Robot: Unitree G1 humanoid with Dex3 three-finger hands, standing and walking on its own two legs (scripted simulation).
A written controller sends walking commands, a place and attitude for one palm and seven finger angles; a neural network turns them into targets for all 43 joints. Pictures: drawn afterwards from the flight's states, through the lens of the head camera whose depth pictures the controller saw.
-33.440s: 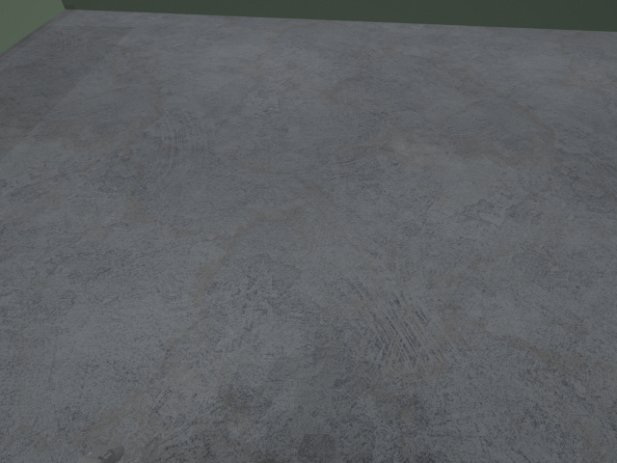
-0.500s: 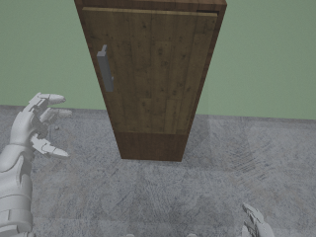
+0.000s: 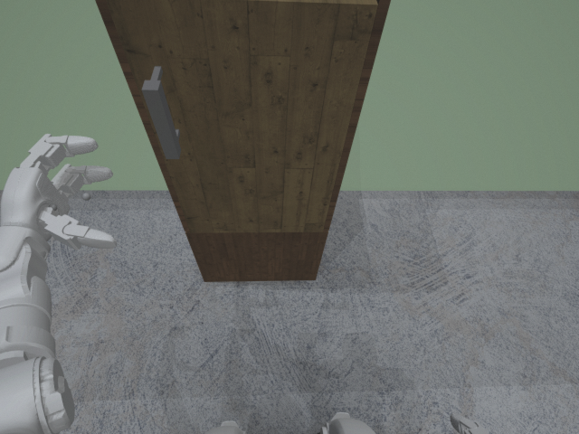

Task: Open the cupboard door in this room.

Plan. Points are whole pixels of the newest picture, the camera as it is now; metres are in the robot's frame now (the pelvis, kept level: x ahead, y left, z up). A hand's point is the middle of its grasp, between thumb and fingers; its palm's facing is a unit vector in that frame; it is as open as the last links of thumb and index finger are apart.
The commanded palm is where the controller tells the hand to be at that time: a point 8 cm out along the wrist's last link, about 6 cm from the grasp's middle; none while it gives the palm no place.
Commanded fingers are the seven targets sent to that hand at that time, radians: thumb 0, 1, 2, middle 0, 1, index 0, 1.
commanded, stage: move the hooked fingers beside the handle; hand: left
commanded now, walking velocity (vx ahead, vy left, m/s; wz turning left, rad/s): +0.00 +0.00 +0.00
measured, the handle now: (165, 114) +0.59 +0.21 +0.07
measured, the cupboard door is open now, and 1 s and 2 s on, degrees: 0 0 0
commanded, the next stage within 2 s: slide the fingers in behind the handle in 1.60 s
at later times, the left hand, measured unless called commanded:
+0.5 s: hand (102, 152) +0.48 +0.27 +0.09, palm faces +0.01 -1.00 -0.01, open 14.0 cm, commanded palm +0.47 +0.32 +0.08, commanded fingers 0.00 -0.50 0.30 -0.30 -1.20 -0.30 -1.20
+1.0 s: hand (115, 128) +0.54 +0.27 +0.08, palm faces +0.00 -1.00 -0.02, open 14.0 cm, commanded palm +0.51 +0.32 +0.07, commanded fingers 0.00 -0.50 0.30 -0.30 -1.20 -0.30 -1.20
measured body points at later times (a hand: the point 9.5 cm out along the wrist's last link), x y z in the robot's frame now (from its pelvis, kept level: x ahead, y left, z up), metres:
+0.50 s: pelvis +0.00 +0.01 -0.01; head +0.12 +0.03 +0.42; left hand +0.48 +0.33 +0.09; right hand +0.01 -0.27 -0.11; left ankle -0.01 +0.10 -0.70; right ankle +0.03 -0.12 -0.70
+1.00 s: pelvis +0.01 +0.01 -0.02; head +0.16 +0.04 +0.41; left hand +0.53 +0.33 +0.08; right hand -0.03 -0.26 -0.11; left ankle -0.01 +0.10 -0.70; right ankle +0.03 -0.12 -0.70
